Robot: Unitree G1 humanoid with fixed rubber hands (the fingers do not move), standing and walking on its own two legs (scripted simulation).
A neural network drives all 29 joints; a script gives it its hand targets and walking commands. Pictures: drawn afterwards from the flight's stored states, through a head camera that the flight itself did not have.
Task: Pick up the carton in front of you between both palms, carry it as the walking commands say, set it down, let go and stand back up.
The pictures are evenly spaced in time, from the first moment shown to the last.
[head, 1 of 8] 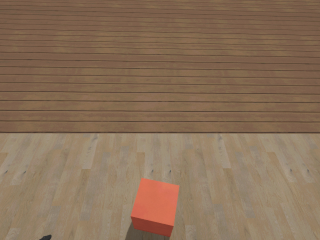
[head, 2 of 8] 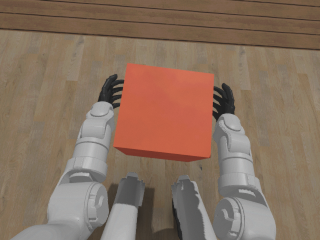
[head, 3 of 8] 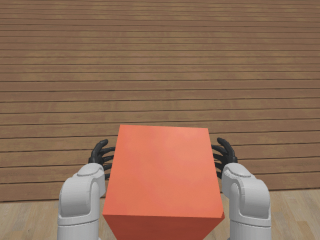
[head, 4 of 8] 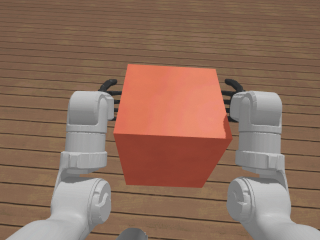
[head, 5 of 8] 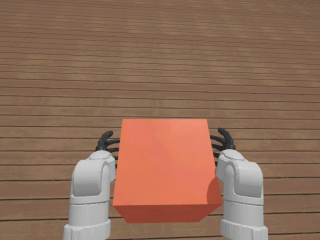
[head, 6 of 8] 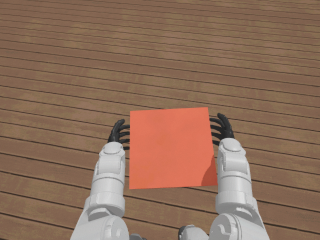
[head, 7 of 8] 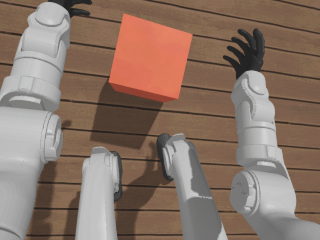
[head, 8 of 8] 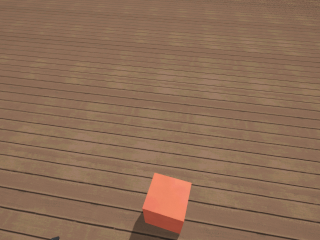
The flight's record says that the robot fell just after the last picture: no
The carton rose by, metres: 1.11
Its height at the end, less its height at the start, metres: +0.39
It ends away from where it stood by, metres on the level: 5.28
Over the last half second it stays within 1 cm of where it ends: yes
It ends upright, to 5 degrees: yes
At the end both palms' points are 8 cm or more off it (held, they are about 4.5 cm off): yes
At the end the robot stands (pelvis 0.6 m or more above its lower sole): yes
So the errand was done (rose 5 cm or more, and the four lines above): yes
